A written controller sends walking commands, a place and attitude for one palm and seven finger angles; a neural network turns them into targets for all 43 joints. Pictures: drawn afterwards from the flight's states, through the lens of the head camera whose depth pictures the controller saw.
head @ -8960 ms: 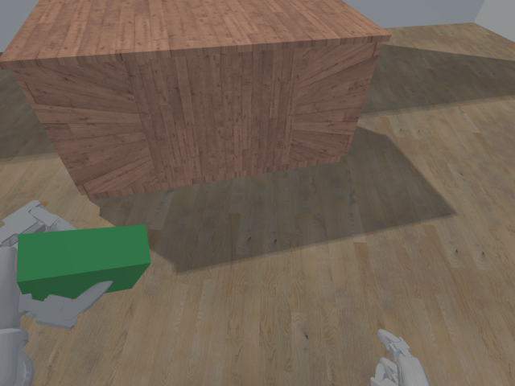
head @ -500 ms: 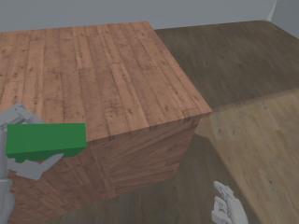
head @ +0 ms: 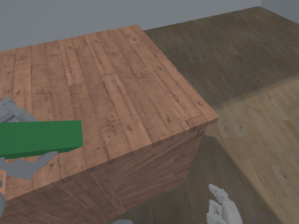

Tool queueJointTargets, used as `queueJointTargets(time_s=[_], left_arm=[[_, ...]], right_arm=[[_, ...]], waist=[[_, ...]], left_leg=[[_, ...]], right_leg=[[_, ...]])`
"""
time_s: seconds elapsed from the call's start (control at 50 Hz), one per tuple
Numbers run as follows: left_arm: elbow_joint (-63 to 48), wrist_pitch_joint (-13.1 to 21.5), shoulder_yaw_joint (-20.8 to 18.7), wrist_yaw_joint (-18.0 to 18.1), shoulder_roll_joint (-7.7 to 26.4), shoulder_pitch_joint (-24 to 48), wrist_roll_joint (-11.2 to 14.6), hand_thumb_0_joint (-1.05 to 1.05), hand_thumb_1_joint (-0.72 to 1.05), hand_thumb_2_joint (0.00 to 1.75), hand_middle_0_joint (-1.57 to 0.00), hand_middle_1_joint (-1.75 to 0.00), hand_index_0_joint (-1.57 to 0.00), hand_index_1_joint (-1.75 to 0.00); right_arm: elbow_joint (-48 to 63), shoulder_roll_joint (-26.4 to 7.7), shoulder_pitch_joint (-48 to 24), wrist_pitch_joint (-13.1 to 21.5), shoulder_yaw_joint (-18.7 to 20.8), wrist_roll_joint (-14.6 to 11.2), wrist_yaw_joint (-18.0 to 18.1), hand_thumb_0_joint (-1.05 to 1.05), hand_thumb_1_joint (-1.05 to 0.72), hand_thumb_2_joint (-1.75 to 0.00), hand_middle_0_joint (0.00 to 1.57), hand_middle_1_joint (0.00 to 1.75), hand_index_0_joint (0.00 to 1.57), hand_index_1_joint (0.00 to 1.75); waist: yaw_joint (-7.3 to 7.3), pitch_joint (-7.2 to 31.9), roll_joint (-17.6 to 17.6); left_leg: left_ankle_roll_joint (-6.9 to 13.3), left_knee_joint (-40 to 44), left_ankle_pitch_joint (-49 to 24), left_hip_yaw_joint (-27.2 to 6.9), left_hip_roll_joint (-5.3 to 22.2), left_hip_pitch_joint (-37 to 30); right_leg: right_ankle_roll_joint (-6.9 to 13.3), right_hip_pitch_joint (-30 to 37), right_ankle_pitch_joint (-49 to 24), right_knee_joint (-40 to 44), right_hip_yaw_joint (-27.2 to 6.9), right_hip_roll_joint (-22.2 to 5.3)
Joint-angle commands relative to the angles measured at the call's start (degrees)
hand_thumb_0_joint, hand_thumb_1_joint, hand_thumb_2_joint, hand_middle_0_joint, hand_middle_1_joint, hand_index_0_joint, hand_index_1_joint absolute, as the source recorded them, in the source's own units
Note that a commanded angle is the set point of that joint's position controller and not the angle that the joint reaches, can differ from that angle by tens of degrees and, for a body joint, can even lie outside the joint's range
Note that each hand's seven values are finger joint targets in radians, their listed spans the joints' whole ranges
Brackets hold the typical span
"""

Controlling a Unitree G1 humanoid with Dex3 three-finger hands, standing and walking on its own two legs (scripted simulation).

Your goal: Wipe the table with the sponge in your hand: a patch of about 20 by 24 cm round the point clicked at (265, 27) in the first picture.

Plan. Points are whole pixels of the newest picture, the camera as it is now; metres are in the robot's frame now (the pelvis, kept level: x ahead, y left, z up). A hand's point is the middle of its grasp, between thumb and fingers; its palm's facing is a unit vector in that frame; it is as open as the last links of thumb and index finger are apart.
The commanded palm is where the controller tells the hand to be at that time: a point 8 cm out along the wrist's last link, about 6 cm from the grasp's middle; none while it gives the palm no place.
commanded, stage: shuffle to correct the standing spot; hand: left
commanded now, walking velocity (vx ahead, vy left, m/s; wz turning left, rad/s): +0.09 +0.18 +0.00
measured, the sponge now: (52, 139) +0.24 +0.20 +0.18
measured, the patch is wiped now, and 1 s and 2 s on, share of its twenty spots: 0.00 0.00 0.00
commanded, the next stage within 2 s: come to a stop and stand still in 0.04 s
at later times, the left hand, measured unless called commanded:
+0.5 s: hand (0, 116) +0.27 +0.29 +0.21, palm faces +0.40 -0.82 -0.40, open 9.0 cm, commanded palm +0.21 +0.33 +0.20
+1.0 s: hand out of the picture +0.26 +0.32 +0.19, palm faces +0.37 -0.84 -0.40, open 9.0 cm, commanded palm +0.21 +0.36 +0.20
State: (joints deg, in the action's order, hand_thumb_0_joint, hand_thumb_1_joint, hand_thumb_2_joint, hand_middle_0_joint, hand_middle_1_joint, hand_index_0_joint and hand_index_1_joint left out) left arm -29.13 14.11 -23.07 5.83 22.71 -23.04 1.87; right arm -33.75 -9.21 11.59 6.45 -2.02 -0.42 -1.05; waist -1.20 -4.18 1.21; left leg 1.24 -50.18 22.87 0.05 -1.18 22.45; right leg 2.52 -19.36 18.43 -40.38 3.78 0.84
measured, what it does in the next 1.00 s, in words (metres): steps on the spot: left foot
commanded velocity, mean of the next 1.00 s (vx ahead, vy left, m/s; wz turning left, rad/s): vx -0.02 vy -0.03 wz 0.00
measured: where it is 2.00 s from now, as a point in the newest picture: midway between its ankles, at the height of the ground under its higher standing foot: outside the picture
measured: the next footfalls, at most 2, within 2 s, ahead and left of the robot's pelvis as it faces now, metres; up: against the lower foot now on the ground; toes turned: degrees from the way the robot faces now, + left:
left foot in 0.24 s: +0.11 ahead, +0.21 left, +0.00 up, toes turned +1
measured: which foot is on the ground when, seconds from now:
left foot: up 0.00-0.22, down 0.24-1.00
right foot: down 0.00-1.00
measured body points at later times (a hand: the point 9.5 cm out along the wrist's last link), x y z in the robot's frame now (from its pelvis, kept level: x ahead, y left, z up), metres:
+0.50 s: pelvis +0.05 +0.05 +0.02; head +0.06 +0.06 +0.47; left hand +0.24 +0.33 +0.23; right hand +0.24 -0.14 -0.05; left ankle +0.07 +0.20 -0.71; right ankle +0.06 -0.04 -0.71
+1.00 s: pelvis +0.04 +0.08 +0.03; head +0.05 +0.08 +0.48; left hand +0.24 +0.37 +0.21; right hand +0.21 -0.15 -0.05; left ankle +0.07 +0.21 -0.71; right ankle +0.06 -0.04 -0.71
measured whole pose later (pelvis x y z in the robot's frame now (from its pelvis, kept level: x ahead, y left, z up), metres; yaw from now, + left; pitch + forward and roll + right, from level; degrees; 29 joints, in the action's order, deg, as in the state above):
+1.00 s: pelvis +0.04 +0.08 +0.03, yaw -1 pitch -1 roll -1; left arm -27.2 8.6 -20.6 7.0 21.3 -26.4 2.6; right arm -32.8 -11.1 12.0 5.2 -0.6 -0.6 2.4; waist 0.1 -2.3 0.1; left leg -0.9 -25.3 11.5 1.2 2.5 12.4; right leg 0.1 -10.4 10.9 -22.8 2.4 0.0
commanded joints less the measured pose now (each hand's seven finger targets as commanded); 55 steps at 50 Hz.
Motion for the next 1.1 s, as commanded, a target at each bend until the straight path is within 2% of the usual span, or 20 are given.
queueJointTargets(time_s=[0.0, 0.02, 0.08, 0.16, 0.18, 0.2, 0.24, 0.28, 0.34, 0.4, 0.44, 0.46, 0.5, 0.54, 0.64, 0.74, 0.92, 1.04, 1.06, 1.08], left_arm=[[-5.4, 2.4, -8.9, 0.7, 9.0, -2.6, 1.7, 0.0, 0.1, 1.3, -1.2, -1.6, -1.2, -1.6], [-6.8, 2.8, -11.5, 1.1, 11.9, -3.1, 1.7, 0.0, 0.1, 1.3, -1.2, -1.6, -1.2, -1.6], [-6.2, 4.2, -9.7, 1.7, 9.7, -3.8, 0.9, 0.0, 0.1, 1.3, -1.2, -1.6, -1.2, -1.6], [-10.7, 4.0, -6.1, 2.8, 8.0, 1.7, 0.6, 0.0, 0.1, 1.3, -1.2, -1.6, -1.2, -1.6], [-12.0, 3.8, -5.3, 3.0, 7.5, 2.9, 0.5, 0.0, 0.1, 1.3, -1.2, -1.6, -1.2, -1.6], [-14.6, 3.8, -4.6, 3.1, 7.5, 4.4, 0.5, 0.0, 0.1, 1.3, -1.2, -1.6, -1.2, -1.6], [-19.2, 3.8, -4.1, 3.5, 8.0, 5.5, -0.3, 0.0, 0.1, 1.3, -1.2, -1.6, -1.2, -1.6], [-14.1, 2.6, -6.1, 3.3, 9.4, 3.5, -1.0, 0.0, 0.1, 1.3, -1.2, -1.6, -1.2, -1.6], [-17.1, 2.1, -6.7, 2.8, 9.2, 4.7, -0.6, 0.0, 0.1, 1.3, -1.2, -1.6, -1.2, -1.6], [-14.0, 1.3, -7.7, 2.0, 9.5, 1.6, -0.5, 0.0, 0.1, 1.3, -1.2, -1.6, -1.2, -1.6], [-9.8, -0.2, -4.3, 1.4, 5.0, -2.9, 1.3, 0.0, 0.1, 1.3, -1.2, -1.6, -1.2, -1.6], [-10.6, -0.7, -5.0, 1.4, 6.1, -2.9, 1.8, 0.0, 0.1, 1.3, -1.2, -1.6, -1.2, -1.6], [-9.7, -0.8, -6.4, 1.7, 7.8, -2.5, 2.3, 0.0, 0.1, 1.3, -1.2, -1.6, -1.2, -1.6], [-8.8, -1.3, -5.1, 1.7, 6.7, -1.8, 2.3, 0.0, 0.1, 1.3, -1.2, -1.6, -1.2, -1.6], [-12.0, -1.5, -2.9, 2.0, 6.7, 6.4, 1.1, 0.0, 0.1, 1.3, -1.2, -1.6, -1.2, -1.6], [-13.1, -1.8, -0.6, 2.4, 5.3, 5.7, 0.7, 0.0, 0.1, 1.3, -1.2, -1.6, -1.2, -1.6], [-8.8, -2.3, -5.6, 2.4, 8.0, -1.2, 0.8, 0.0, 0.1, 1.3, -1.2, -1.6, -1.2, -1.6], [-9.5, -2.0, -2.2, 1.9, 5.6, 1.7, 1.1, 0.0, 0.1, 1.3, -1.2, -1.6, -1.2, -1.6], [-11.1, -1.9, -2.8, 2.1, 6.7, 2.6, 0.9, 0.0, 0.1, 1.3, -1.2, -1.6, -1.2, -1.6], [-21.0, 4.2, -35.5, 1.5, 52.9, 57.1, -7.4, 0.0, 0.1, 1.3, -1.2, -1.6, -1.2, -1.6]], right_arm=[[8.0, -9.6, -3.8, 2.0, 5.2, -0.5, 0.7, 0.0, -0.9, -0.9, 0.2, 0.3, 0.2, 0.3], [7.7, -9.9, -4.9, 1.5, 5.2, -0.8, 0.7, 0.0, -0.9, -0.9, 0.2, 0.3, 0.2, 0.3], [7.0, -8.2, -4.2, 1.1, 4.4, -0.1, 1.2, 0.0, -0.9, -0.9, 0.2, 0.3, 0.2, 0.3], [6.7, -6.9, -5.2, 4.2, 4.6, 0.5, 2.7, 0.0, -0.9, -0.9, 0.2, 0.3, 0.2, 0.3], [6.5, -7.2, -5.2, 5.0, 4.9, 0.6, 3.2, 0.0, -0.9, -0.9, 0.2, 0.3, 0.2, 0.3], [7.0, -7.8, -4.8, 5.5, 5.6, 0.3, 3.8, 0.0, -0.9, -0.9, 0.2, 0.3, 0.2, 0.3], [7.9, -9.9, -4.0, 5.6, 6.6, 0.2, 4.0, 0.0, -0.9, -0.9, 0.2, 0.3, 0.2, 0.3], [7.8, -8.9, -3.8, 4.9, 6.9, 0.1, 3.5, 0.0, -0.9, -0.9, 0.2, 0.3, 0.2, 0.3], [8.1, -8.2, -4.6, 4.9, 5.5, 0.0, 2.1, 0.0, -0.9, -0.9, 0.2, 0.3, 0.2, 0.3], [9.4, -8.1, -4.4, 4.2, 4.9, -0.7, 1.4, 0.0, -0.9, -0.9, 0.2, 0.3, 0.2, 0.3], [9.3, -7.8, -3.3, 3.8, 5.3, -0.7, 1.3, 0.0, -0.9, -0.9, 0.2, 0.3, 0.2, 0.3], [9.9, -8.2, -3.1, 3.3, 5.7, -0.7, 1.4, 0.0, -0.9, -0.9, 0.2, 0.3, 0.2, 0.3], [9.4, -7.4, -4.2, 2.7, 4.2, -0.5, 2.1, 0.0, -0.9, -0.9, 0.2, 0.3, 0.2, 0.3], [8.9, -7.4, -5.2, 2.0, 3.1, 0.0, 3.1, 0.0, -0.9, -0.9, 0.2, 0.3, 0.2, 0.3], [9.1, -7.9, -6.4, 2.6, 3.0, 0.0, 4.4, 0.0, -0.9, -0.9, 0.2, 0.3, 0.2, 0.3], [9.0, -8.4, -6.1, 3.3, 3.4, -0.2, 4.2, 0.0, -0.9, -0.9, 0.2, 0.3, 0.2, 0.3], [9.9, -8.4, -5.5, 1.8, 4.0, -0.7, 4.0, 0.0, -0.9, -0.9, 0.2, 0.3, 0.2, 0.3], [9.6, -8.7, -5.4, 2.0, 3.7, -0.4, 4.2, 0.0, -0.9, -0.9, 0.2, 0.3, 0.2, 0.3], [9.9, -8.9, -5.6, 2.3, 4.1, -0.5, 4.3, 0.0, -0.9, -0.9, 0.2, 0.3, 0.2, 0.3], [7.9, -10.7, 1.7, 4.7, 4.9, 2.8, 4.4, 0.0, -0.9, -0.9, 0.2, 0.3, 0.2, 0.3]], waist=[[1.1, 4.4, -10.6], [1.31, 4.0, -7.7], [0.97, 7.4, -7.8], [1.82, 11.3, -9.3], [1.81, 12.8, -5.1], [1.77, 14.1, -2.4], [2.06, 16.1, 11.0], [2.6, 12.0, 6.7], [1.71, 11.6, 13.9], [1.58, 9.8, 5.4], [0.5, 8.7, -7.4], [0.17, 8.4, -9.2], [0.31, 8.6, -5.5], [0.74, 7.2, 1.8], [1.64, 9.0, 4.6], [1.88, 10.7, 4.7], [1.95, 6.9, 0.8], [1.81, 7.7, 2.3], [1.97, 8.6, 2.6], [4.5, 1.5, -9.1]], left_leg=[[-1.8, -20.2, -0.7, -4.9, 2.9, 18.8], [-1.8, -19.1, -1.1, -5.1, 4.1, 18.3], [-1.2, -7.4, -3.5, -2.8, 5.6, 11.8], [-0.2, 18.0, -11.5, 7.1, 0.6, -8.2], [-0.4, 23.5, -16.3, 7.7, -0.4, -12.6], [0.2, 26.3, -21.3, 5.4, 1.7, -17.5], [7.8, 25.3, -47.2, -12.8, 16.9, -28.0], [8.1, 25.5, -52.5, -9.2, 16.7, -22.7], [4.1, 23.7, -46.5, -4.8, 14.7, -16.3], [0.4, 19.2, -24.0, -0.3, 10.1, -4.5], [-2.2, 14.2, -13.5, 2.0, 3.5, -6.7], [-2.6, 12.1, -12.2, 1.3, 2.5, -8.9], [-1.9, 16.8, -10.9, 0.2, 3.9, -11.2], [-0.9, 26.5, -12.7, -2.7, 6.7, -10.2], [0.0, 30.3, -16.3, -2.8, 7.5, -9.2], [-0.7, 29.9, -17.0, -1.7, 6.0, -10.6], [-1.3, 31.7, -9.3, -1.2, 5.4, -6.8], [-0.8, 31.2, -10.6, -1.1, 5.0, -8.5], [-0.7, 30.9, -11.2, -1.3, 5.1, -8.8], [0.7, 19.8, -17.9, 1.2, 6.2, -3.4]], right_leg=[[9.5, 10.4, 5.6, 27.0, -32.4, -23.0], [9.7, 9.7, -1.3, 25.0, -29.8, -22.6], [6.7, 9.6, -21.4, 19.0, -14.7, -18.3], [2.7, 8.8, -23.3, 13.5, -6.5, -13.3], [1.1, 10.2, -25.2, 9.9, -5.4, -10.6], [-0.4, 9.9, -27.5, 4.0, -4.7, -8.6], [-3.4, -5.6, 3.3, -12.7, -1.7, -2.8], [-2.8, -5.1, 10.3, -11.1, -2.5, -2.0], [-2.4, 4.6, 1.0, 5.4, -0.5, -2.6], [-1.4, 17.3, -20.2, 16.9, -3.6, -4.0], [2.6, 9.8, -22.1, 19.2, -11.5, -8.7], [4.6, 6.4, -21.1, 20.8, -14.3, -11.4], [3.6, 3.9, -13.9, 21.3, -12.2, -11.1], [-0.4, 5.3, -7.4, 18.5, -6.9, -5.1], [-2.4, 13.2, -13.5, 17.4, -4.1, -2.9], [-2.1, 15.3, -15.1, 18.5, -4.0, -3.2], [-2.0, 13.3, -9.1, 21.3, -4.5, -3.2], [-2.1, 12.8, -9.9, 21.5, -4.2, -3.0], [-2.0, 13.7, -11.2, 21.3, -4.7, -3.4], [-4.0, 4.4, -18.3, 26.9, -9.2, -7.2]])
